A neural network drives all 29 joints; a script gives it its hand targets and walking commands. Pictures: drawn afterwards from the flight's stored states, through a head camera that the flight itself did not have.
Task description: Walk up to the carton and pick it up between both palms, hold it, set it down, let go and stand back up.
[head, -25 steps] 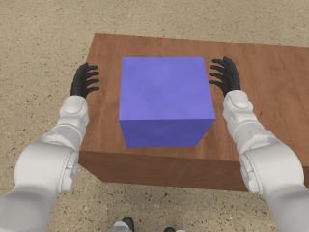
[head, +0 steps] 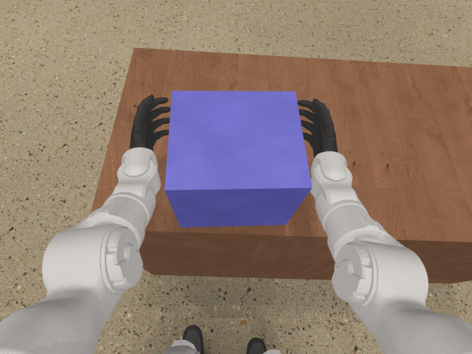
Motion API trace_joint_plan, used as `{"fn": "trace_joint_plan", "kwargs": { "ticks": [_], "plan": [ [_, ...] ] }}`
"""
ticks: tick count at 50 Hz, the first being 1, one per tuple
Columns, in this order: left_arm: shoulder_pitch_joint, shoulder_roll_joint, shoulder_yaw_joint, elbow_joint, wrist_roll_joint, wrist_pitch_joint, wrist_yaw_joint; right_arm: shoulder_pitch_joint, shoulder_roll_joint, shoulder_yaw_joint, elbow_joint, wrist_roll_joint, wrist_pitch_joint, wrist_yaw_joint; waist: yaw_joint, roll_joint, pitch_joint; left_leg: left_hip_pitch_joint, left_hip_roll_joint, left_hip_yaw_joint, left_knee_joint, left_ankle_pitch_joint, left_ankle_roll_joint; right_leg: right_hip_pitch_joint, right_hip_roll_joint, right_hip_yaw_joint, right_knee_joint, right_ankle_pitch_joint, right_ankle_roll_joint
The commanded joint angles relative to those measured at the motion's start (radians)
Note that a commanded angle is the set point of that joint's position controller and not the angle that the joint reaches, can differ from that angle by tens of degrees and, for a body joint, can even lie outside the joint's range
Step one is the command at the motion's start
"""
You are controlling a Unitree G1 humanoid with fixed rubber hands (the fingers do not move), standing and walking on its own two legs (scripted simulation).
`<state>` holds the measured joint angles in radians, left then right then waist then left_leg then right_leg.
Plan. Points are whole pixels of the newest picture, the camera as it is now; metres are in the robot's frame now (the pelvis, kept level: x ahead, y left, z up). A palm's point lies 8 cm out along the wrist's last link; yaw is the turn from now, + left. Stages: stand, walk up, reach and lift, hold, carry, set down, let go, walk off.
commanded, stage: reach and lift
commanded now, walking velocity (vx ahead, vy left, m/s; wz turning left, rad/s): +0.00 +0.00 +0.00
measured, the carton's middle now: (234, 164) +0.45 +0.01 -0.03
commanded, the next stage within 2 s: none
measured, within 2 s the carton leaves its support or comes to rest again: leaves its support in 1.62 s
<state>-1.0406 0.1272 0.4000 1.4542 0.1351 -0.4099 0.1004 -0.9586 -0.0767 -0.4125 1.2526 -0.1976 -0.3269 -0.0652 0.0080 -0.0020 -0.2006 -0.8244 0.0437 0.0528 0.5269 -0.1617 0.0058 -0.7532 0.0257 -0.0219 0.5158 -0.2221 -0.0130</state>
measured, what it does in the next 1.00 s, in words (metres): stands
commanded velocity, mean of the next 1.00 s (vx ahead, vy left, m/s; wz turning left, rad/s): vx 0.00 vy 0.00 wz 0.00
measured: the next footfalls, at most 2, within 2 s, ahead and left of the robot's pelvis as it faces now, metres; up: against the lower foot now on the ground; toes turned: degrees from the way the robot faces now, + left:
none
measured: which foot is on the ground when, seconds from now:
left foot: down 0.00-1.00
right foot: down 0.00-1.00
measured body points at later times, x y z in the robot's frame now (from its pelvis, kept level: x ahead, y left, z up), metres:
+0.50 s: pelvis +0.02 -0.01 +0.02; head +0.13 +0.00 +0.45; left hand +0.45 +0.17 +0.02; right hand +0.46 -0.14 +0.03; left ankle +0.03 +0.11 -0.72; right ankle -0.01 -0.11 -0.72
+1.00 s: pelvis +0.02 +0.00 +0.02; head +0.13 +0.02 +0.45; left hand +0.45 +0.17 +0.02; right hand +0.45 -0.14 +0.03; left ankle +0.03 +0.11 -0.72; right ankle -0.01 -0.11 -0.72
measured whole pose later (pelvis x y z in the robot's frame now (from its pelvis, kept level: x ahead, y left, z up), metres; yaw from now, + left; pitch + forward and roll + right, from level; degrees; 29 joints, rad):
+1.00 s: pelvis +0.02 +0.00 +0.02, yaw +0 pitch +20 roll +0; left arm -0.84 -0.02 0.63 1.11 0.46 -0.28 0.06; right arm -0.79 0.08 -0.76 1.05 -0.57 -0.34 0.01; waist 0.03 -0.04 -0.12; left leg -0.58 0.04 0.09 0.35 -0.12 0.01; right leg -0.52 0.01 -0.04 0.36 -0.18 -0.01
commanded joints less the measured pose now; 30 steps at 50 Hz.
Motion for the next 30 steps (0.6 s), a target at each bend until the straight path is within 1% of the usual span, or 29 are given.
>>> {"fn": "trace_joint_plan", "kwargs": {
  "ticks": [1,2,3,4,5,6,7,8,9,10,11,12,13,14,15,16,17,18,19,20,21,22,23,25,26,27,28,29,30],
  "plan": [
    [-0.441,-0.436,-0.030,-0.125,0.212,-0.067,-0.135,-0.427,0.482,0.001,-0.134,-0.275,-0.076,0.161,0.017,0.036,-0.602,0.546,-0.010,0.040,0.007,0.412,-0.051,0.393,-0.008,-0.066,-0.027,0.520,0.026],
    [-0.416,-0.442,0.004,-0.132,0.242,-0.059,-0.135,-0.403,0.513,-0.013,-0.136,-0.308,-0.070,0.168,0.028,0.047,-0.580,0.549,-0.007,0.040,0.004,0.426,-0.050,0.415,-0.020,-0.059,-0.041,0.515,0.022],
    [-0.414,-0.453,0.008,-0.139,0.263,-0.050,-0.130,-0.398,0.508,-0.040,-0.120,-0.332,-0.065,0.181,0.026,0.060,-0.554,0.567,-0.002,0.031,-0.012,0.411,-0.054,0.393,-0.011,-0.071,-0.051,0.462,0.015],
    [-0.382,-0.467,0.014,-0.162,0.274,-0.043,-0.120,-0.375,0.516,-0.045,-0.126,-0.348,-0.063,0.186,0.023,0.044,-0.541,0.567,-0.004,0.035,-0.028,0.423,-0.051,0.407,-0.007,-0.061,-0.056,0.447,0.013],
    [-0.378,-0.453,0.034,-0.150,0.293,-0.034,-0.117,-0.374,0.521,-0.043,-0.125,-0.359,-0.059,0.186,0.036,0.018,-0.541,0.587,-0.005,0.038,-0.025,0.436,-0.045,0.388,-0.005,-0.061,-0.064,0.458,0.026],
    [-0.356,-0.469,0.037,-0.172,0.297,-0.024,-0.110,-0.362,0.521,-0.059,-0.130,-0.375,-0.056,0.186,0.025,0.005,-0.544,0.594,-0.002,0.038,-0.031,0.443,-0.044,0.397,-0.001,-0.062,-0.068,0.449,0.021],
    [-0.343,-0.484,0.036,-0.172,0.302,-0.019,-0.111,-0.360,0.539,-0.065,-0.139,-0.379,-0.054,0.184,0.019,0.001,-0.556,0.601,-0.002,0.041,-0.035,0.429,-0.039,0.397,0.000,-0.067,-0.078,0.438,0.026],
    [-0.340,-0.471,0.037,-0.198,0.312,-0.013,-0.108,-0.346,0.542,-0.062,-0.140,-0.388,-0.055,0.182,0.033,0.011,-0.566,0.625,0.001,0.048,-0.024,0.471,-0.039,0.405,-0.009,-0.060,-0.077,0.461,0.027],
    [-0.344,-0.494,0.039,-0.208,0.318,-0.009,-0.106,-0.337,0.551,-0.065,-0.151,-0.396,-0.057,0.184,0.028,0.000,-0.567,0.639,-0.003,0.046,-0.033,0.475,-0.048,0.412,0.002,-0.065,-0.082,0.467,0.029],
    [-0.313,-0.490,0.058,-0.206,0.333,-0.004,-0.102,-0.325,0.558,-0.065,-0.135,-0.406,-0.058,0.184,0.042,0.002,-0.551,0.653,-0.001,0.050,-0.035,0.502,-0.046,0.385,-0.006,-0.065,-0.086,0.480,0.029],
    [-0.300,-0.472,0.043,-0.227,0.327,-0.004,-0.093,-0.323,0.540,-0.065,-0.148,-0.404,-0.062,0.178,0.034,0.004,-0.557,0.647,0.000,0.054,-0.028,0.533,-0.042,0.405,-0.002,-0.067,-0.088,0.477,0.032],
    [-0.293,-0.469,0.040,-0.234,0.329,0.006,-0.090,-0.322,0.522,-0.071,-0.143,-0.395,-0.063,0.176,0.039,0.011,-0.548,0.673,0.008,0.055,-0.036,0.540,-0.043,0.406,-0.002,-0.072,-0.085,0.476,0.030],
    [-0.280,-0.483,0.039,-0.242,0.318,0.009,-0.092,-0.312,0.535,-0.059,-0.132,-0.398,-0.064,0.173,0.036,-0.005,-0.525,0.669,0.004,0.055,-0.034,0.553,-0.045,0.400,-0.003,-0.057,-0.087,0.510,0.035],
    [-0.274,-0.477,0.061,-0.245,0.331,0.021,-0.091,-0.311,0.539,-0.047,-0.115,-0.386,-0.057,0.170,0.039,-0.015,-0.510,0.670,0.004,0.055,-0.033,0.548,-0.041,0.405,-0.005,-0.055,-0.091,0.508,0.038],
    [-0.284,-0.513,0.044,-0.258,0.329,0.026,-0.093,-0.296,0.557,-0.051,-0.101,-0.384,-0.061,0.171,0.045,0.024,-0.516,0.661,0.008,0.059,-0.033,0.564,-0.045,0.412,-0.005,-0.048,-0.094,0.511,0.028],
    [-0.281,-0.483,0.043,-0.265,0.330,0.031,-0.094,-0.302,0.554,-0.044,-0.093,-0.382,-0.056,0.172,0.041,0.033,-0.497,0.675,0.009,0.063,-0.041,0.580,-0.041,0.395,-0.005,-0.055,-0.095,0.491,0.035],
    [-0.278,-0.496,0.028,-0.281,0.317,0.035,-0.095,-0.303,0.557,-0.045,-0.109,-0.393,-0.059,0.169,0.040,0.028,-0.517,0.688,0.013,0.060,-0.026,0.604,-0.046,0.388,-0.004,-0.059,-0.091,0.507,0.033],
    [-0.282,-0.500,0.025,-0.296,0.326,0.038,-0.099,-0.305,0.559,-0.057,-0.095,-0.389,-0.060,0.169,0.040,0.040,-0.519,0.714,0.015,0.058,-0.031,0.614,-0.039,0.363,-0.008,-0.059,-0.100,0.511,0.031],
    [-0.287,-0.502,0.032,-0.285,0.317,0.041,-0.101,-0.308,0.556,-0.049,-0.104,-0.391,-0.062,0.167,0.040,0.025,-0.521,0.710,0.013,0.059,-0.029,0.643,-0.042,0.360,-0.002,-0.059,-0.099,0.502,0.035],
    [-0.293,-0.505,0.026,-0.307,0.318,0.038,-0.103,-0.314,0.574,-0.057,-0.112,-0.399,-0.064,0.165,0.041,0.022,-0.544,0.709,0.016,0.070,-0.021,0.627,-0.034,0.369,-0.009,-0.057,-0.098,0.510,0.033],
    [-0.274,-0.499,0.034,-0.284,0.319,0.037,-0.099,-0.305,0.577,-0.044,-0.105,-0.394,-0.063,0.160,0.041,0.004,-0.513,0.659,0.008,0.072,-0.036,0.584,-0.030,0.419,-0.019,-0.046,-0.097,0.525,0.030],
    [-0.281,-0.496,0.037,-0.299,0.321,0.038,-0.100,-0.325,0.577,-0.057,-0.128,-0.395,-0.066,0.159,0.046,0.009,-0.506,0.630,0.005,0.080,-0.042,0.569,-0.023,0.448,-0.027,-0.045,-0.072,0.553,0.039],
    [-0.299,-0.508,0.046,-0.297,0.323,0.036,-0.104,-0.325,0.595,-0.058,-0.133,-0.407,-0.069,0.162,0.046,0.000,-0.538,0.615,0.006,0.076,-0.059,0.523,-0.018,0.459,-0.028,-0.046,-0.083,0.553,0.043],
    [-0.300,-0.518,0.051,-0.300,0.331,0.034,-0.118,-0.316,0.625,-0.070,-0.142,-0.427,-0.062,0.158,0.038,-0.048,-0.530,0.537,-0.001,0.082,-0.083,0.434,-0.008,0.543,-0.040,-0.035,-0.077,0.572,0.044],
    [-0.300,-0.508,0.038,-0.308,0.322,0.034,-0.122,-0.314,0.618,-0.068,-0.154,-0.427,-0.067,0.158,0.030,-0.050,-0.528,0.537,-0.009,0.084,-0.090,0.415,-0.002,0.589,-0.038,-0.034,-0.054,0.609,0.052],
    [-0.318,-0.517,0.041,-0.306,0.326,0.032,-0.127,-0.320,0.634,-0.049,-0.156,-0.429,-0.067,0.157,0.037,-0.050,-0.536,0.490,-0.017,0.081,-0.104,0.380,0.005,0.603,-0.051,-0.023,-0.044,0.636,0.063],
    [-0.311,-0.506,0.053,-0.301,0.330,0.037,-0.127,-0.313,0.643,-0.052,-0.155,-0.429,-0.063,0.156,0.037,-0.065,-0.518,0.467,-0.024,0.090,-0.112,0.372,0.006,0.633,-0.054,-0.028,-0.037,0.659,0.066],
    [-0.305,-0.507,0.058,-0.315,0.333,0.035,-0.131,-0.310,0.668,-0.059,-0.162,-0.435,-0.065,0.153,0.038,-0.067,-0.526,0.425,-0.020,0.075,-0.117,0.337,0.011,0.659,-0.065,-0.007,-0.037,0.673,0.071],
    [-0.299,-0.496,0.060,-0.304,0.335,0.039,-0.134,-0.308,0.652,-0.054,-0.156,-0.429,-0.063,0.153,0.037,-0.056,-0.513,0.410,-0.024,0.082,-0.135,0.307,0.015,0.697,-0.069,-0.014,-0.034,0.673,0.065]
  ]
}}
